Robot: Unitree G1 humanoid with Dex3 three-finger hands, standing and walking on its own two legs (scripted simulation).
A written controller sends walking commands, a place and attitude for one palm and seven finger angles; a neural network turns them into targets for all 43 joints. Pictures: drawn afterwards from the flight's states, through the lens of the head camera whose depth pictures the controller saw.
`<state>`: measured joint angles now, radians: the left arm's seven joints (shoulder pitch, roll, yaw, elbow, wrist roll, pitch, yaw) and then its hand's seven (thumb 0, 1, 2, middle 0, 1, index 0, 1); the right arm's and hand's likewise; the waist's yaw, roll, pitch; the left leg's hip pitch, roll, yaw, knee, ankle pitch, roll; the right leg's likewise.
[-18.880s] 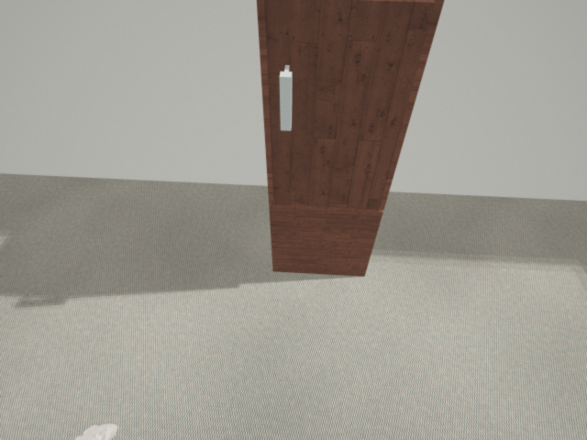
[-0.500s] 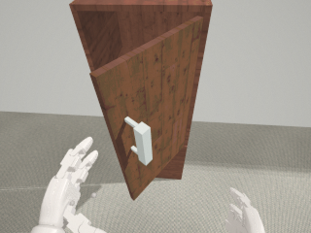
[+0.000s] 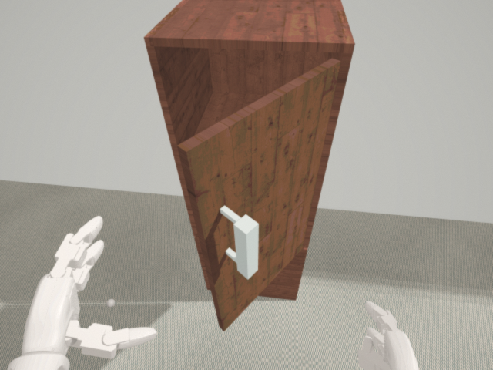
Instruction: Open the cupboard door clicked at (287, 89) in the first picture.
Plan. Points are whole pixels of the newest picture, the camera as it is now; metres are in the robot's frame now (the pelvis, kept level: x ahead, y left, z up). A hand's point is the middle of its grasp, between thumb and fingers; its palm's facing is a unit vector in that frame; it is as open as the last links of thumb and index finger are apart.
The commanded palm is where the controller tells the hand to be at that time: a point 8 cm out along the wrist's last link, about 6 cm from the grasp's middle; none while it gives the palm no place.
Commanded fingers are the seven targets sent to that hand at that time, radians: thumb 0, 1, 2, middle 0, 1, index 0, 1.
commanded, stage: draw the hand back to the body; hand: left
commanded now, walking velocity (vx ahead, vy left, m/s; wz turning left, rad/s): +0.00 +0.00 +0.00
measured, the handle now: (237, 241) +0.31 +0.05 +0.06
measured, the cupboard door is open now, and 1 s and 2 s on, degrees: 54 54 54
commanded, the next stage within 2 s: step back with the hand held close in 0.86 s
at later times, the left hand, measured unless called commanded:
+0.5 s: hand (49, 255) +0.20 +0.26 +0.17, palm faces +0.43 -0.81 -0.40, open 8.9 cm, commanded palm +0.15 +0.30 +0.19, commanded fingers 0.00 0.90 0.90 -0.20 -0.30 -0.20 -0.30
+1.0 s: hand (58, 260) +0.20 +0.24 +0.17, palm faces +0.43 -0.81 -0.39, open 7.5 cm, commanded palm +0.15 +0.29 +0.19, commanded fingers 0.00 0.90 0.90 -0.20 -0.30 -0.20 -0.30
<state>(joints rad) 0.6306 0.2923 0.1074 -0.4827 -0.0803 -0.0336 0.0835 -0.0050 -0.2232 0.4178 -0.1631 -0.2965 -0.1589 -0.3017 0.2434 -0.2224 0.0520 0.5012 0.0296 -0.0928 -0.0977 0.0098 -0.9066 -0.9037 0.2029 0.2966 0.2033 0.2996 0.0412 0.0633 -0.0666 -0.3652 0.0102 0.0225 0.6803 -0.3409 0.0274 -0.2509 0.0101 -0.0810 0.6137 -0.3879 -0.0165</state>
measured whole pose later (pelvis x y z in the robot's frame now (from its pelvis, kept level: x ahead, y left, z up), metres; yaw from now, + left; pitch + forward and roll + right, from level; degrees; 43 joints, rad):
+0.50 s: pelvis +0.01 +0.00 +0.02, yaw -1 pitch -3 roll +0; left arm 0.49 0.35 0.32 -0.41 -0.08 -0.04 0.12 0.01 0.63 0.78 -0.20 -0.30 -0.19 -0.30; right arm 0.18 -0.23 0.03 0.61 0.01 -0.07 -0.07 0.01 -0.91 -0.90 0.20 0.30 0.20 0.30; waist 0.07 0.06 0.00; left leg -0.14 -0.01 0.05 0.43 -0.25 0.03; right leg -0.03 0.00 -0.05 0.37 -0.29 -0.01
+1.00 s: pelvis +0.00 -0.01 +0.02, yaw -1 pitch -4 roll +0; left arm 0.48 0.33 0.32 -0.39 -0.09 -0.07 0.11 0.02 0.89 0.90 -0.21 -0.30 -0.20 -0.30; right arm 0.19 -0.23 0.01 0.64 0.01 -0.08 -0.08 0.01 -0.91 -0.90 0.20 0.30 0.20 0.30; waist 0.06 0.07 0.02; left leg -0.11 0.01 0.04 0.40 -0.22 0.01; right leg -0.01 0.02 -0.06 0.34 -0.26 -0.03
